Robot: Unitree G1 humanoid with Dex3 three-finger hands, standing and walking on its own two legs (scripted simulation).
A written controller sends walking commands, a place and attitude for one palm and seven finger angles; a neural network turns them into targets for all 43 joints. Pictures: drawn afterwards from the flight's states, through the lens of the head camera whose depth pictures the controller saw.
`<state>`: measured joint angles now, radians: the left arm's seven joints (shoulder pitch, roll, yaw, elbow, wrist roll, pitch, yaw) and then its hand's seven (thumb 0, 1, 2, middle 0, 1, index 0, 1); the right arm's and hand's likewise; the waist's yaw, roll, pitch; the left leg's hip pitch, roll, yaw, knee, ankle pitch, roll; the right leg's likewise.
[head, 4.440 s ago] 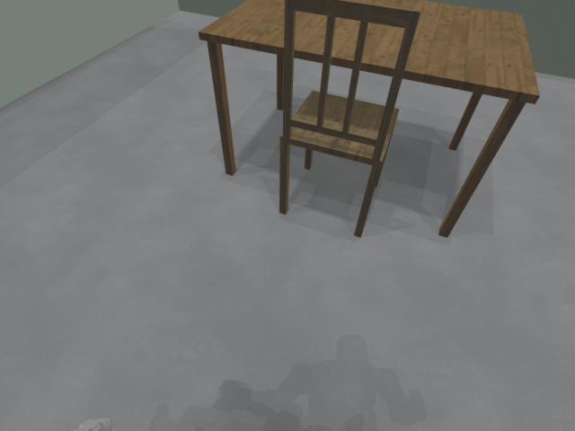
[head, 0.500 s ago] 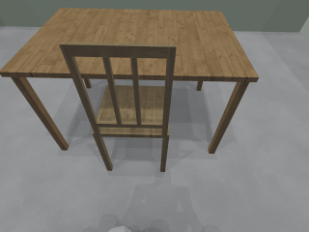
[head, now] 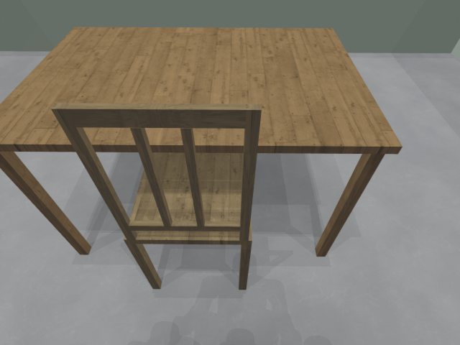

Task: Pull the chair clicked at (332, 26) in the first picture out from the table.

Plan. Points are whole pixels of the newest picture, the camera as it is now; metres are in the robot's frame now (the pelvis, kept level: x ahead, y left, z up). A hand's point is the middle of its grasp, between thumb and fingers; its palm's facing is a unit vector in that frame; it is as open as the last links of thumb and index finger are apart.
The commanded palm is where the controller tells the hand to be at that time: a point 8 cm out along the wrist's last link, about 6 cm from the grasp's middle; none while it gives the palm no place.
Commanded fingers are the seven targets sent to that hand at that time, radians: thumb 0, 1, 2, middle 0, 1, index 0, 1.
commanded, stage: come to a stop and stand still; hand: left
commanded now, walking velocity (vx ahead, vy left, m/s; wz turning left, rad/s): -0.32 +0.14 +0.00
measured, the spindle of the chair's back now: (155, 184) +0.48 +0.21 -0.05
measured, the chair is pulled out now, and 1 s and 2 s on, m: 0.00 0.00 0.00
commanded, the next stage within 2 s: look again from close up in 1.14 s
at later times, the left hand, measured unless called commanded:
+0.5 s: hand out of the picture +0.03 +0.23 -0.18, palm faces +0.10 -0.97 -0.21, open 7.4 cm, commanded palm none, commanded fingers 0.00 0.90 0.90 -0.20 -0.30 -0.20 -0.30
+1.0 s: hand out of the picture -0.07 +0.18 -0.17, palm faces +0.05 -0.98 -0.17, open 7.4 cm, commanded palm none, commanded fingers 0.00 0.90 0.90 -0.20 -0.30 -0.20 -0.30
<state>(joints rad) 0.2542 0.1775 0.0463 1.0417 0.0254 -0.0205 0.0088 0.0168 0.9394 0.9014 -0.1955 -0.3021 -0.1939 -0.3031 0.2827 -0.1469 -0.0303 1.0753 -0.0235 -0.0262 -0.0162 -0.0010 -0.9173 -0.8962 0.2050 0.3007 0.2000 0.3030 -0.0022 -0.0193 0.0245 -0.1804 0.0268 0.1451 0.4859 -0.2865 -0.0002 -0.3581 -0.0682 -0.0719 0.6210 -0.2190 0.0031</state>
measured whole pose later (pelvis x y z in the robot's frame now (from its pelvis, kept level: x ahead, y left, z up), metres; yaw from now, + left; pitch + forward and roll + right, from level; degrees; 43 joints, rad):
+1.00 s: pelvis -0.04 +0.02 +0.01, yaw +1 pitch -2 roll +1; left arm 0.31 0.12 -0.01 1.15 0.00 0.00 0.03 0.01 0.91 0.90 -0.20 -0.30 -0.20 -0.30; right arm 0.28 -0.15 0.00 1.15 -0.01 0.02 -0.03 0.00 -0.91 -0.90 0.20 0.30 0.20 0.30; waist 0.00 0.00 0.03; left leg -0.20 0.01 0.06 0.37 -0.15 0.01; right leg -0.12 0.01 -0.03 0.41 -0.27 -0.03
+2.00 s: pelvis -0.06 +0.07 +0.01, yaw +1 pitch -1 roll -1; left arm 0.38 0.17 -0.01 1.09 0.02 -0.01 0.04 0.01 0.91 0.90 -0.20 -0.30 -0.19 -0.30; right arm 0.27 -0.15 0.00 1.10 -0.01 0.00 -0.01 0.00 -0.91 -0.90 0.20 0.30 0.20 0.30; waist 0.01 -0.04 0.02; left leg -0.26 -0.04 0.05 0.45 -0.17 0.07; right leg -0.16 -0.04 -0.02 0.45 -0.27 0.03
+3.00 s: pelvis -0.05 +0.06 +0.01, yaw +0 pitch -1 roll +0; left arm 0.39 0.12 -0.02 1.11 0.01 -0.02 0.04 0.01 0.91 0.90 -0.20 -0.30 -0.19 -0.30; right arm 0.29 -0.13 0.00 1.14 0.00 -0.01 -0.02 0.01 -0.91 -0.90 0.20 0.30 0.20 0.30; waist 0.00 -0.03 0.01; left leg -0.24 -0.04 0.07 0.41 -0.16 0.06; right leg -0.15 -0.03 -0.01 0.43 -0.26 0.02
